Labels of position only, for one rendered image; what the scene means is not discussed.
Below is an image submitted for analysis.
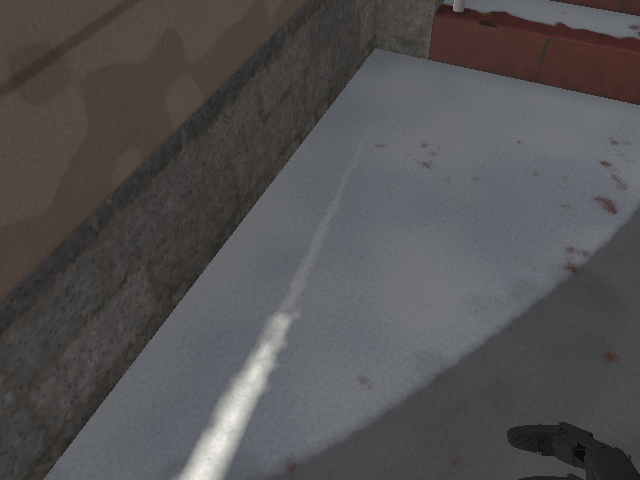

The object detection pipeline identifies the robot right hand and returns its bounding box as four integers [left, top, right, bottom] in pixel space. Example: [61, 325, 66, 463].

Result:
[507, 422, 640, 480]

